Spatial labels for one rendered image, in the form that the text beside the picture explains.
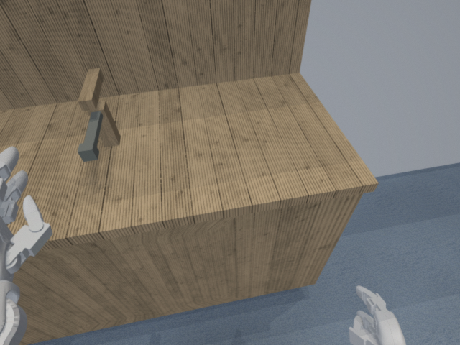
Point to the left robot hand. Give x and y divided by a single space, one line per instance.
29 239

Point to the left robot forearm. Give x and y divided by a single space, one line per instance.
13 319

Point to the counter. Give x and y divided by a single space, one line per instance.
220 175

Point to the right robot hand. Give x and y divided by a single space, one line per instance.
382 329

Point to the tap lever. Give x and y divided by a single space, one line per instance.
88 150

